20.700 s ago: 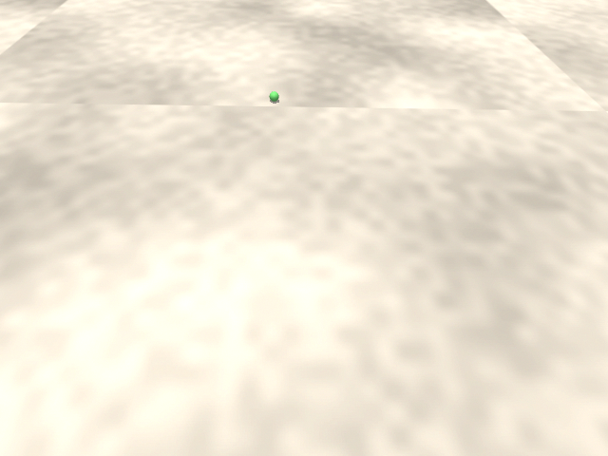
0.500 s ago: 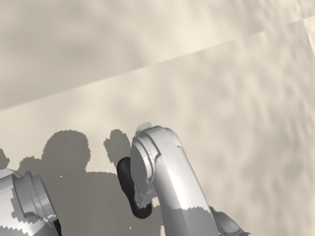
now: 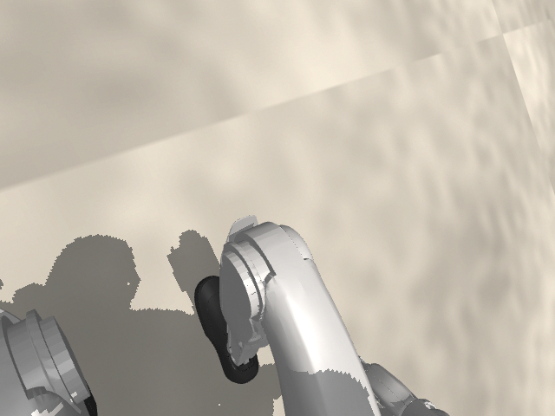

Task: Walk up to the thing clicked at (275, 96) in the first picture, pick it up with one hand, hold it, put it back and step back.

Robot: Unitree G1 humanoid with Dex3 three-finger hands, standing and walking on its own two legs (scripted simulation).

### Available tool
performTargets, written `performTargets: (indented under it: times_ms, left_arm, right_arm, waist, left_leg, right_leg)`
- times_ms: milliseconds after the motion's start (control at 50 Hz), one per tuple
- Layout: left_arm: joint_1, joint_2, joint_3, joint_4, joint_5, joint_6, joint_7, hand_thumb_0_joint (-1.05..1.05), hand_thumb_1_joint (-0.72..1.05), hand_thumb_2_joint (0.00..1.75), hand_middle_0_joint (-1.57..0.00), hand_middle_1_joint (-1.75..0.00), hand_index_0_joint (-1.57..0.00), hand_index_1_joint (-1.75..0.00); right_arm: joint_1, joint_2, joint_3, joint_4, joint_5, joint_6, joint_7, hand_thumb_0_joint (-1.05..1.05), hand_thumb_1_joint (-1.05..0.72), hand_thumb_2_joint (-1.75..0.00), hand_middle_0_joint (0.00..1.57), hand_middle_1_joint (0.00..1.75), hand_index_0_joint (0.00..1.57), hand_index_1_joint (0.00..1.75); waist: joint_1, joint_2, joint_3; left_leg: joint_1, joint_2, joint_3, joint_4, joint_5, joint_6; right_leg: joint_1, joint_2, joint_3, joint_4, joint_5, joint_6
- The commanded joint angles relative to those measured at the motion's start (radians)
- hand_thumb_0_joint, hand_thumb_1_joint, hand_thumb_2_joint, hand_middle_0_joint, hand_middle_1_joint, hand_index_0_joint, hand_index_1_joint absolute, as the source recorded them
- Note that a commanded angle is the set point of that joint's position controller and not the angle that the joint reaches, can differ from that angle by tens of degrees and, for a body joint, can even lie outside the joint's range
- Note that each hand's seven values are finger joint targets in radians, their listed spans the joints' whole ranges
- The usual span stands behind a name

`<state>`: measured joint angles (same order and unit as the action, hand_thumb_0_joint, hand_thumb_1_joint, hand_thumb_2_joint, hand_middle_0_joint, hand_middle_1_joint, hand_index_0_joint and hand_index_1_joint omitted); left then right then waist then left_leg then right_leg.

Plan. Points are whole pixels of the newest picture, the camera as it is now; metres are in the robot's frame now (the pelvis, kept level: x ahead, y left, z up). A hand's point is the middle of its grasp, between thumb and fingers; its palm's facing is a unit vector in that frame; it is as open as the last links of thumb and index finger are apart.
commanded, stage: rest palm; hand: left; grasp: from above
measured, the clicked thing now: out of the picture +0.46 +0.36 -0.27
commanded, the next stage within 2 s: close in 0.36 s
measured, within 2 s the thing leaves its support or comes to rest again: neither
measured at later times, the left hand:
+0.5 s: hand out of the picture +0.44 +0.34 -0.26, palm faces -0.45 -0.19 -0.88, open 13.6 cm
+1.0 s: hand out of the picture +0.45 +0.35 -0.26, palm faces -0.46 -0.18 -0.87, open 12.5 cm
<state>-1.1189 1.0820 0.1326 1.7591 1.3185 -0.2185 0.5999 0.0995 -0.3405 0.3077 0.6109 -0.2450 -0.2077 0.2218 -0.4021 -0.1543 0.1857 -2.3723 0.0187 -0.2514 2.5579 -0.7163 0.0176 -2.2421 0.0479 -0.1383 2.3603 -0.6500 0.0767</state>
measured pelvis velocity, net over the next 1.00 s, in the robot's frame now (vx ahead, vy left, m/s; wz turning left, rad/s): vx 0.00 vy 0.00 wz -0.02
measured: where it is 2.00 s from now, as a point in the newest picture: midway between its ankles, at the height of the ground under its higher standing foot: (165, 391)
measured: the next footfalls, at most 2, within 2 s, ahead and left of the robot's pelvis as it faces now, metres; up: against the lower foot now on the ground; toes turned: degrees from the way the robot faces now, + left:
none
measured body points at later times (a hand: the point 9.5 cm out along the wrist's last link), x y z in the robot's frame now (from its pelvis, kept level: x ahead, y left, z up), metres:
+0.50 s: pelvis +0.00 +0.00 +0.00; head +0.28 +0.14 +0.32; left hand +0.46 +0.35 -0.21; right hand +0.07 -0.25 -0.05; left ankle +0.06 +0.12 -0.27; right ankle +0.12 -0.13 -0.27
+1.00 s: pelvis +0.00 +0.00 +0.00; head +0.29 +0.15 +0.31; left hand +0.47 +0.36 -0.21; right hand +0.06 -0.25 -0.04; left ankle +0.06 +0.12 -0.27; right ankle +0.12 -0.13 -0.27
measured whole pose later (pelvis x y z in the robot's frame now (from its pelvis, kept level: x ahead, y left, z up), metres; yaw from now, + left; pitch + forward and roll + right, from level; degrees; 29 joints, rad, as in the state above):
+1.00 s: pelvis +0.00 +0.00 +0.00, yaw -1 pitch +28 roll -17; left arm -1.10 1.13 0.12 1.71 1.29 -0.23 0.54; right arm 0.10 -0.35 0.35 0.61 -0.25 -0.19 0.22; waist -0.40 -0.16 0.20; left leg -2.36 0.01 -0.28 2.56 -0.74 0.01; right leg -2.22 0.05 -0.16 2.35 -0.66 0.08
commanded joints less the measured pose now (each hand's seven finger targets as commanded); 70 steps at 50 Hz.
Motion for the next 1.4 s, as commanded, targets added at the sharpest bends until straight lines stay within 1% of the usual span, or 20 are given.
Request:
performTargets:
  times_ms: [0, 180, 200, 260, 340, 360, 440, 520, 540, 580, 620, 780, 820, 880, 1000, 1060, 1160, 1240, 1300, 1380]
  left_arm:
    - [-0.234, 0.265, 0.033, -0.152, -0.02, 0.007, 0.018, 0.0, -0.48, 0.91, -0.07, -1.04, -0.08, -1.02]
    - [-0.142, 0.236, 0.017, -0.133, -0.046, -0.007, -0.043, 0.0, -0.48, 0.94, -0.07, -1.04, -0.08, -1.03]
    - [-0.161, 0.227, 0.012, -0.134, -0.05, -0.015, -0.05, 0.0, -0.47, 0.94, -0.07, -1.04, -0.09, -1.02]
    - [-0.148, 0.229, 0.001, -0.157, -0.05, -0.035, -0.064, 0.0, -0.47, 0.93, -0.07, -1.04, -0.08, -1.02]
    - [-0.216, 0.272, 0.006, -0.212, -0.04, -0.076, -0.048, 0.0, -0.43, 0.94, -0.09, -1.07, -0.11, -1.05]
    - [-0.22, 0.283, 0.008, -0.22, -0.031, -0.082, -0.04, 0.0, -0.43, 0.96, -0.09, -1.08, -0.11, -1.06]
    - [-0.203, 0.277, 0.01, -0.175, 0.001, -0.086, 0.003, 0.0, -0.42, 0.96, -0.09, -1.07, -0.1, -1.05]
    - [-0.198, 0.25, -0.023, -0.122, 0.021, -0.058, 0.036, 0.0, -0.37, 0.87, -0.1, -1.05, -0.13, -1.01]
    - [-0.262, 0.255, -0.02, -0.183, 0.011, -0.059, 0.044, 0.0, -0.36, 0.87, -0.11, -1.03, -0.15, -1.0]
    - [-0.219, 0.244, -0.022, -0.099, 0.008, -0.039, 0.051, 0.0, -0.35, 0.85, -0.12, -1.04, -0.16, -1.0]
    - [-0.217, 0.231, -0.032, -0.099, 0.003, -0.023, 0.043, 0.0, -0.32, 0.82, -0.12, -1.05, -0.17, -1.0]
    - [-0.212, 0.266, -0.009, -0.13, -0.035, -0.002, 0.001, 0.0, -0.25, 0.77, -0.17, -1.01, -0.22, -0.96]
    - [-0.216, 0.262, -0.006, -0.146, -0.034, -0.001, -0.015, 0.0, -0.23, 0.75, -0.19, -1.01, -0.24, -0.95]
    - [-0.196, 0.273, 0.001, -0.158, -0.039, -0.012, -0.025, 0.0, -0.21, 0.72, -0.2, -0.98, -0.25, -0.92]
    - [-0.183, 0.294, 0.015, -0.172, -0.039, -0.038, -0.035, 0.0, -0.14, 0.74, -0.27, -0.96, -0.31, -0.91]
    - [-0.178, 0.244, -0.02, -0.147, -0.035, -0.048, -0.046, 0.0, -0.1, 0.71, -0.29, -0.95, -0.34, -0.9]
    - [-0.206, 0.3, 0.004, -0.171, -0.034, -0.073, -0.023, 0.0, -0.01, 0.65, -0.34, -0.92, -0.4, -0.85]
    - [-0.204, 0.309, 0.003, -0.171, -0.02, -0.077, -0.004, 0.0, 0.04, 0.63, -0.38, -0.9, -0.44, -0.83]
    - [-0.201, 0.283, -0.016, -0.141, -0.016, -0.067, 0.006, 0.0, 0.05, 0.62, -0.38, -0.9, -0.45, -0.83]
    - [-0.219, 0.319, 0.007, -0.179, -0.012, -0.048, 0.019, 0.0, 0.11, 0.63, -0.44, -0.87, -0.5, -0.81]
  right_arm:
    - [0.195, -0.347, -0.111, 0.021, 0.009, -0.001, -0.009, 0.0, -0.9, -0.9, 0.2, 0.3, 0.2, 0.3]
    - [0.212, -0.33, -0.091, 0.034, 0.007, 0.021, -0.002, 0.0, -0.9, -0.9, 0.2, 0.3, 0.2, 0.3]
    - [0.216, -0.336, -0.084, 0.032, 0.006, 0.022, -0.002, 0.0, -0.9, -0.9, 0.2, 0.3, 0.2, 0.3]
    - [0.22, -0.339, -0.091, 0.031, 0.005, 0.031, -0.005, 0.0, -0.9, -0.9, 0.2, 0.3, 0.2, 0.3]
    - [0.21, -0.348, -0.079, 0.017, 0.003, 0.04, -0.012, 0.0, -0.9, -0.9, 0.2, 0.3, 0.2, 0.3]
    - [0.199, -0.345, -0.082, 0.016, 0.004, 0.042, -0.016, 0.0, -0.9, -0.9, 0.2, 0.3, 0.2, 0.3]
    - [0.188, -0.342, -0.077, 0.022, -0.004, 0.041, -0.017, 0.0, -0.89, -0.9, 0.2, 0.3, 0.2, 0.3]
    - [0.184, -0.347, -0.081, 0.018, -0.01, 0.034, -0.022, 0.0, -0.89, -0.9, 0.2, 0.3, 0.2, 0.3]
    - [0.18, -0.347, -0.082, 0.024, -0.01, 0.032, -0.024, 0.0, -0.89, -0.9, 0.2, 0.3, 0.2, 0.3]
    - [0.177, -0.353, -0.083, 0.025, -0.012, 0.023, -0.024, 0.0, -0.89, -0.9, 0.2, 0.3, 0.2, 0.3]
    - [0.19, -0.362, -0.087, 0.016, -0.01, 0.013, -0.018, 0.0, -0.89, -0.9, 0.2, 0.3, 0.2, 0.3]
    - [0.177, -0.35, -0.074, 0.011, 0.004, 0.008, -0.014, 0.0, -0.89, -0.9, 0.2, 0.3, 0.2, 0.3]
    - [0.172, -0.343, -0.07, 0.014, 0.006, 0.006, -0.01, 0.0, -0.89, -0.9, 0.2, 0.3, 0.2, 0.3]
    - [0.176, -0.353, -0.067, 0.012, 0.004, 0.013, -0.008, 0.0, -0.89, -0.9, 0.2, 0.3, 0.2, 0.3]
    - [0.184, -0.358, -0.066, 0.014, 0.002, 0.029, -0.013, 0.0, -0.89, -0.9, 0.2, 0.3, 0.2, 0.3]
    - [0.186, -0.348, -0.059, 0.01, -0.003, 0.028, -0.009, 0.0, -0.89, -0.9, 0.2, 0.3, 0.2, 0.3]
    - [0.191, -0.362, -0.058, 0.009, -0.008, 0.033, -0.022, 0.0, -0.89, -0.89, 0.2, 0.3, 0.2, 0.3]
    - [0.186, -0.356, -0.052, 0.008, -0.007, 0.031, -0.024, 0.0, -0.89, -0.89, 0.2, 0.3, 0.2, 0.3]
    - [0.18, -0.358, -0.063, 0.018, -0.008, 0.025, -0.027, 0.0, -0.89, -0.89, 0.2, 0.3, 0.2, 0.3]
    - [0.184, -0.362, -0.07, 0.015, -0.007, 0.02, -0.027, 0.0, -0.89, -0.9, 0.2, 0.3, 0.2, 0.3]
  waist:
    - [-0.019, 0.638, -0.698]
    - [-0.028, 0.56, -0.653]
    - [-0.045, 0.537, -0.623]
    - [-0.032, 0.557, -0.645]
    - [-0.041, 0.581, -0.672]
    - [-0.028, 0.594, -0.689]
    - [-0.032, 0.595, -0.657]
    - [-0.049, 0.563, -0.59]
    - [-0.041, 0.593, -0.622]
    - [-0.053, 0.577, -0.592]
    - [-0.065, 0.568, -0.576]
    - [-0.043, 0.601, -0.64]
    - [-0.03, 0.626, -0.653]
    - [-0.038, 0.61, -0.636]
    - [-0.024, 0.609, -0.644]
    - [-0.051, 0.568, -0.602]
    - [-0.042, 0.555, -0.613]
    - [-0.042, 0.568, -0.644]
    - [-0.05, 0.572, -0.593]
    - [-0.035, 0.609, -0.636]
  left_leg:
    - [0.596, 0.035, 0.07, -0.283, 0.248, -0.026]
    - [0.528, 0.027, 0.097, -0.249, 0.324, -0.013]
    - [0.509, 0.026, 0.091, -0.241, 0.317, -0.013]
    - [0.55, 0.031, 0.082, -0.258, 0.317, -0.016]
    - [0.57, 0.033, 0.071, -0.262, 0.286, -0.019]
    - [0.574, 0.034, 0.072, -0.269, 0.27, -0.02]
    - [0.563, 0.035, 0.073, -0.268, 0.267, -0.021]
    - [0.511, 0.032, 0.091, -0.271, 0.22, -0.014]
    - [0.534, 0.034, 0.083, -0.281, 0.236, -0.021]
    - [0.531, 0.037, 0.072, -0.289, 0.216, -0.022]
    - [0.534, 0.039, 0.07, -0.288, 0.209, -0.021]
    - [0.569, 0.042, 0.057, -0.293, 0.266, -0.027]
    - [0.6, 0.042, 0.06, -0.272, 0.3, -0.031]
    - [0.583, 0.042, 0.059, -0.267, 0.328, -0.033]
    - [0.58, 0.041, 0.057, -0.277, 0.317, -0.033]
    - [0.554, 0.04, 0.063, -0.255, 0.294, -0.025]
    - [0.514, 0.035, 0.068, -0.26, 0.242, -0.018]
    - [0.559, 0.042, 0.063, -0.26, 0.271, -0.019]
    - [0.537, 0.041, 0.067, -0.271, 0.226, -0.022]
    - [0.564, 0.044, 0.068, -0.28, 0.252, -0.026]
  right_leg:
    - [0.308, 0.021, -0.131, -0.139, 0.25, -0.093]
    - [0.389, 0.034, -0.124, -0.177, 0.314, -0.087]
    - [0.368, 0.03, -0.131, -0.178, 0.304, -0.09]
    - [0.371, 0.034, -0.134, -0.177, 0.294, -0.09]
    - [0.378, 0.032, -0.143, -0.174, 0.271, -0.091]
    - [0.379, 0.034, -0.14, -0.172, 0.262, -0.093]
    - [0.347, 0.037, -0.146, -0.162, 0.262, -0.089]
    - [0.342, 0.043, -0.136, -0.183, 0.246, -0.088]
    - [0.332, 0.04, -0.142, -0.175, 0.258, -0.091]
    - [0.313, 0.04, -0.149, -0.172, 0.24, -0.091]
    - [0.311, 0.037, -0.146, -0.173, 0.238, -0.088]
    - [0.346, 0.032, -0.141, -0.165, 0.271, -0.088]
    - [0.318, 0.025, -0.14, -0.149, 0.282, -0.09]
    - [0.338, 0.028, -0.145, -0.155, 0.299, -0.092]
    - [0.344, 0.032, -0.15, -0.162, 0.281, -0.097]
    - [0.337, 0.033, -0.15, -0.167, 0.273, -0.091]
    - [0.366, 0.035, -0.149, -0.182, 0.247, -0.09]
    - [0.369, 0.038, -0.15, -0.168, 0.268, -0.085]
    - [0.343, 0.037, -0.149, -0.175, 0.238, -0.086]
    - [0.356, 0.035, -0.143, -0.171, 0.258, -0.089]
